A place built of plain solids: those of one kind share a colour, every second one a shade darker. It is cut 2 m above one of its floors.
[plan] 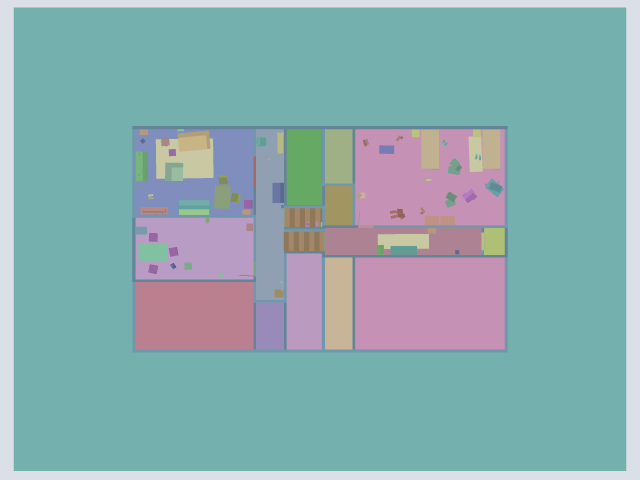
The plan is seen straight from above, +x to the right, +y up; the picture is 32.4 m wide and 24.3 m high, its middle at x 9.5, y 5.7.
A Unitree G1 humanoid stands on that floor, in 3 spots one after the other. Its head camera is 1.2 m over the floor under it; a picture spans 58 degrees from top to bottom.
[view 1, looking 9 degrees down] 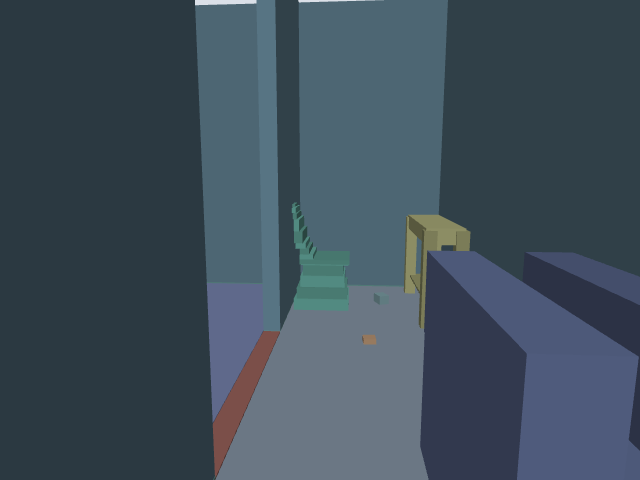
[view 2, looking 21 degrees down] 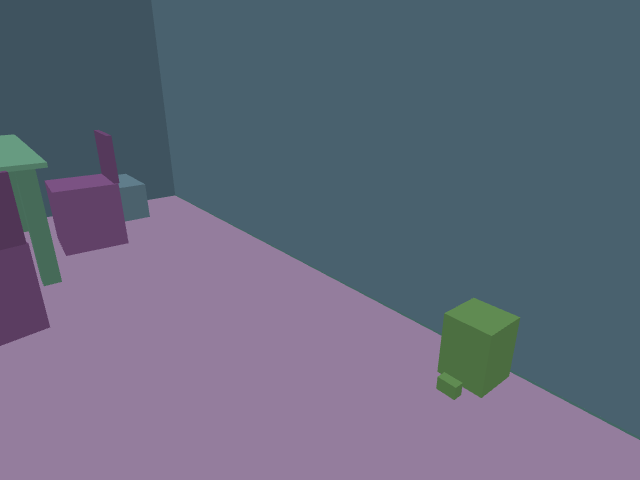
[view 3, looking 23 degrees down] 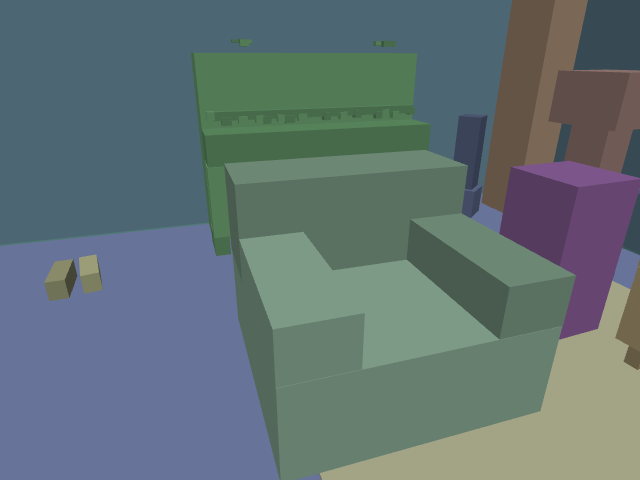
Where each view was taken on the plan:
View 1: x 6.78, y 6.83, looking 94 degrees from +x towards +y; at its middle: wall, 4.55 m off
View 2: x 4.58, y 5.22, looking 141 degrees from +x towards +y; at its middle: wall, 2.74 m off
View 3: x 3.42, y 8.53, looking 162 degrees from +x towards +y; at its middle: armchair_club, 1.64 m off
